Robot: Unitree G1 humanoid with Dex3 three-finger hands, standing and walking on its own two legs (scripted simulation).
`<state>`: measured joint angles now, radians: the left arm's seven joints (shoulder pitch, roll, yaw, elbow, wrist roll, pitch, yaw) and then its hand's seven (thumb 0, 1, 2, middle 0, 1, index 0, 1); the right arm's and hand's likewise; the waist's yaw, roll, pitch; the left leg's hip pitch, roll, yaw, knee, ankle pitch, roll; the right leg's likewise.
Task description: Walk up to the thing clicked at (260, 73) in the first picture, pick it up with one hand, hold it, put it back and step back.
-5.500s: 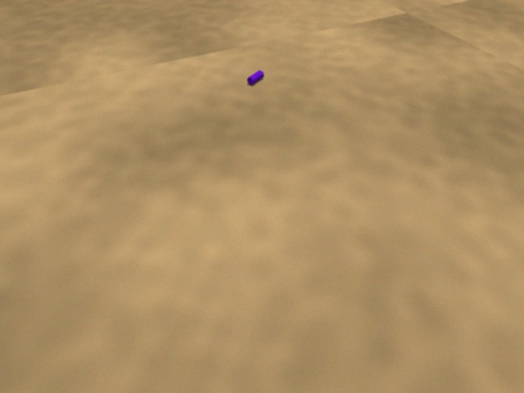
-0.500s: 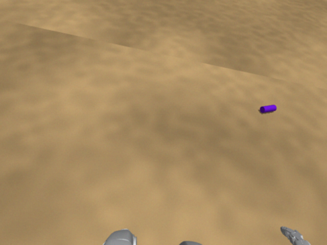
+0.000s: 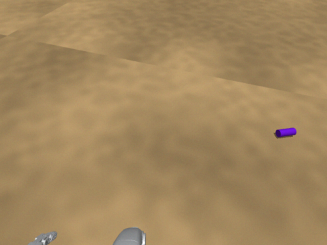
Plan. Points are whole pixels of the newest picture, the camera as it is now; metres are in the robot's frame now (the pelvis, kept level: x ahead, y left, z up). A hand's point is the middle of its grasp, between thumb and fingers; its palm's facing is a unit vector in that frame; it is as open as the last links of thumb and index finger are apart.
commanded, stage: walk up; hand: left
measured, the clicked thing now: (285, 132) +1.03 -0.93 -0.73
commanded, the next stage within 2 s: none
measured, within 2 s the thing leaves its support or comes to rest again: neither
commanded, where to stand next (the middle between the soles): +0.69 -1.16 m, yaw +10 degrees
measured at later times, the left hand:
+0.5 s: hand (135, 199) +0.27 +0.11 -0.16, palm faces -0.02 -0.96 -0.27, open 7.4 cm
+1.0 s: hand (192, 186) +0.33 -0.08 -0.17, palm faces +0.03 -0.96 -0.28, open 7.4 cm
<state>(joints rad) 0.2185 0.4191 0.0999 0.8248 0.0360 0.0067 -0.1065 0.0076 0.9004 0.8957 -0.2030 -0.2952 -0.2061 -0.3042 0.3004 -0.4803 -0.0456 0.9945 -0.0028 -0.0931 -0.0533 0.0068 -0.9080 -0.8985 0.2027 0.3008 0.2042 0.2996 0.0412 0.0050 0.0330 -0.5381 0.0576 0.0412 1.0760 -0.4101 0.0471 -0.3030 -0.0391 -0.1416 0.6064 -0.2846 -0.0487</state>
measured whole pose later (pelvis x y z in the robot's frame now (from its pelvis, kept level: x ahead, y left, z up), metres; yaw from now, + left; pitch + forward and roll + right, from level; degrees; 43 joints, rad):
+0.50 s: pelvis +0.16 -0.17 -0.01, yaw +2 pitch -2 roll +1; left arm 0.20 0.47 0.12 0.77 0.05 0.08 -0.15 0.01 0.90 0.90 -0.20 -0.30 -0.20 -0.30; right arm 0.35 -0.47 -0.03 0.90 -0.03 -0.12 -0.06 0.00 -0.90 -0.90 0.21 0.30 0.21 0.30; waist -0.01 -0.13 0.05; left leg -0.33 0.14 0.06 0.69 -0.33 -0.02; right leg -0.58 -0.15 0.08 0.92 -0.33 0.01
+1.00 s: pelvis +0.29 -0.35 -0.01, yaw +4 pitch -2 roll +1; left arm 0.30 0.45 0.09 0.80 0.06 0.11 -0.10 0.01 0.90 0.90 -0.20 -0.29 -0.20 -0.30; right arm 0.33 -0.40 -0.02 0.92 -0.01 -0.11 -0.09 0.00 -0.90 -0.90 0.21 0.30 0.21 0.30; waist 0.02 -0.13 0.05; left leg -0.41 0.03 0.15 0.68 -0.25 0.05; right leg -0.48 0.01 0.05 1.11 -0.41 -0.03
